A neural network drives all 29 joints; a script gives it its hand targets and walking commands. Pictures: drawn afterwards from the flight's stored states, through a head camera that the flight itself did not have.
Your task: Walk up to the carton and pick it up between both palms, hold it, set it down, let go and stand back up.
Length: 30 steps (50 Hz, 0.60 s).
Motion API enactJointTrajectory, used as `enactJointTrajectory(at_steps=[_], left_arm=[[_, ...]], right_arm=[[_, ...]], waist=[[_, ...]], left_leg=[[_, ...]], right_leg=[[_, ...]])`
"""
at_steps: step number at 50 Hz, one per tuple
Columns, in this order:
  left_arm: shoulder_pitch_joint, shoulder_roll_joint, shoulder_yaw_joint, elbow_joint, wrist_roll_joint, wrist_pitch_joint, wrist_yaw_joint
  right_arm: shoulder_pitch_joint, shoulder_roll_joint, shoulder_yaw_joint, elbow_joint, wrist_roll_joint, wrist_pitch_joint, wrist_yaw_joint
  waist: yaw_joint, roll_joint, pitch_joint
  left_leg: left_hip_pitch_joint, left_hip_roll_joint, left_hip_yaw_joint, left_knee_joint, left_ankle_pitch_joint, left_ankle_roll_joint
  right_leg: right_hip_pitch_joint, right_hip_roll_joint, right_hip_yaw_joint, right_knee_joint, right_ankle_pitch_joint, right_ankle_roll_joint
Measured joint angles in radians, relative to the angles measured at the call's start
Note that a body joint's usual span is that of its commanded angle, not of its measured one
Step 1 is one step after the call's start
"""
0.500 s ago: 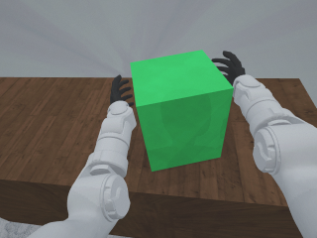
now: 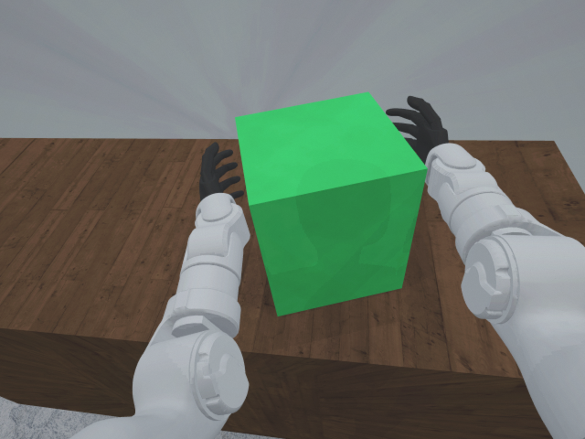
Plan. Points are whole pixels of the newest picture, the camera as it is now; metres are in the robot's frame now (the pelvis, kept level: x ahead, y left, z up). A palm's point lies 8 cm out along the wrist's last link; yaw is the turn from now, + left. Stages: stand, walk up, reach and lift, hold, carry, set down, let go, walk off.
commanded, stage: set down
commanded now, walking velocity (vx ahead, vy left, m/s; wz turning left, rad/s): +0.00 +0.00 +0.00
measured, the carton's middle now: (322, 206) +0.45 +0.00 +0.06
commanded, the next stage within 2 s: none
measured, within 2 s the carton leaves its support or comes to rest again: neither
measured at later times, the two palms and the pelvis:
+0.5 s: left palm (214, 202) +0.40 +0.15 +0.13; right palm (428, 152) +0.47 -0.14 +0.15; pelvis +0.00 +0.00 +0.00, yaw +0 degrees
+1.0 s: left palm (214, 203) +0.40 +0.15 +0.12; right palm (429, 154) +0.47 -0.14 +0.15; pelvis -0.01 +0.00 +0.00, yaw +0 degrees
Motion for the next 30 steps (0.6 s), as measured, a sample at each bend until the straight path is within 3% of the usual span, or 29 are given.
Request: enactJointTrajectory(at_steps=[30], left_arm=[[0.0, -0.014, 0.035, -0.016, 0.021, -0.031, -0.015]], right_arm=[[0.011, 0.013, -0.089, -0.044, -0.045, -0.005, 0.016]], waist=[[0.0, 0.0, 0.021]], left_leg=[[0.0, 0.001, 0.003, 0.0, 0.004, 0.0]], right_leg=[[0.0, 0.0, 0.0, 0.0, 0.005, 0.0]])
